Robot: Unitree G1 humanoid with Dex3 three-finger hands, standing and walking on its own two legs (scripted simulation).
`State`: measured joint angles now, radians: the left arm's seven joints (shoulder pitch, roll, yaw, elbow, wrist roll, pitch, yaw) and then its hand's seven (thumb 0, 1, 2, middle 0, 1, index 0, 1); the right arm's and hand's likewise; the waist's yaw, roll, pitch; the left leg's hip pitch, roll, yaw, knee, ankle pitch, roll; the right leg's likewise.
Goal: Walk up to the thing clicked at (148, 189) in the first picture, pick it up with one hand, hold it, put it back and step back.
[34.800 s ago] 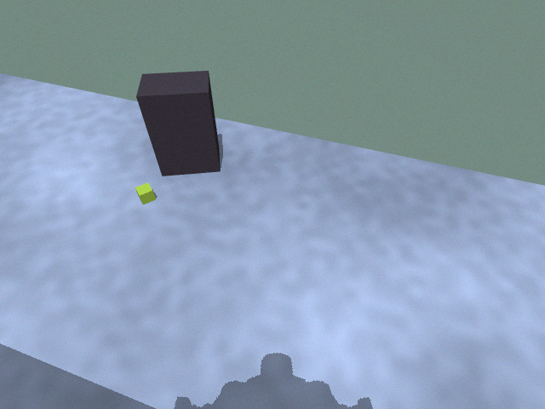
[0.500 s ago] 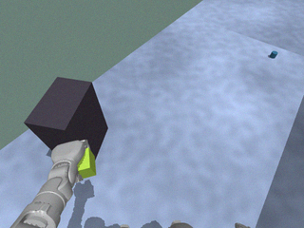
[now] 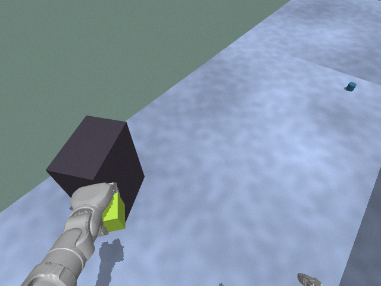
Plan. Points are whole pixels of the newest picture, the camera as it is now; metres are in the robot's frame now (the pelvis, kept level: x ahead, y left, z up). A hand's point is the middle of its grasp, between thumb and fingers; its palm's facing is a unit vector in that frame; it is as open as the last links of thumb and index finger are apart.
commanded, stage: hold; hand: left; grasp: from above
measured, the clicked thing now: (108, 213) +0.32 +0.21 -0.08
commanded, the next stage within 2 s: crouch in 1.52 s
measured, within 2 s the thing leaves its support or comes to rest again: neither
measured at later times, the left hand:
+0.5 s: hand (94, 223) +0.28 +0.22 -0.04, palm faces -0.44 -0.09 -0.89, open 10.2 cm
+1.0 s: hand (92, 224) +0.27 +0.22 -0.02, palm faces -0.43 -0.08 -0.90, open 10.2 cm
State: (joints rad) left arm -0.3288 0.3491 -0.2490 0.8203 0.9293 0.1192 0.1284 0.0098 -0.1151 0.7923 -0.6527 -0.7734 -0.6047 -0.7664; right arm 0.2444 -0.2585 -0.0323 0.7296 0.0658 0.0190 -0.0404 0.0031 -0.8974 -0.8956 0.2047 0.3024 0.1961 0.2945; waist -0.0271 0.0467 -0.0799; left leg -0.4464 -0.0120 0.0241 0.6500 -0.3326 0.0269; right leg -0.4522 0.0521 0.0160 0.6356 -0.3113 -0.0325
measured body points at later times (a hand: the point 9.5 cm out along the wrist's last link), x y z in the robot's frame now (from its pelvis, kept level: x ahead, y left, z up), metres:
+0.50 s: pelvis -0.01 +0.00 +0.01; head +0.00 -0.02 +0.46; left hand +0.30 +0.22 +0.01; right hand +0.11 -0.26 -0.11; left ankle -0.01 +0.10 -0.72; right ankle +0.00 -0.10 -0.72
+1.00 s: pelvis -0.02 +0.00 +0.02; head -0.01 -0.03 +0.46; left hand +0.29 +0.22 +0.03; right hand +0.13 -0.25 -0.10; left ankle -0.01 +0.10 -0.72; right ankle +0.00 -0.10 -0.72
